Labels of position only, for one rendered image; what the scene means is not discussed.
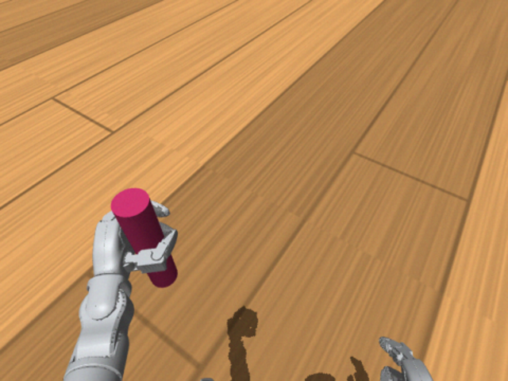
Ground left robot arm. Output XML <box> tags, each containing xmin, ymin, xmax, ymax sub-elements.
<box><xmin>63</xmin><ymin>273</ymin><xmax>134</xmax><ymax>381</ymax></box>

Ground left robot hand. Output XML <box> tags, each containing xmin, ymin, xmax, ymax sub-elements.
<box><xmin>93</xmin><ymin>200</ymin><xmax>178</xmax><ymax>279</ymax></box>

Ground can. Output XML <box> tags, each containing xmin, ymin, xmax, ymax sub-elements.
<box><xmin>111</xmin><ymin>188</ymin><xmax>178</xmax><ymax>287</ymax></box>

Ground right robot hand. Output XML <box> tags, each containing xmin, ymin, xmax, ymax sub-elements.
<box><xmin>379</xmin><ymin>337</ymin><xmax>433</xmax><ymax>381</ymax></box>

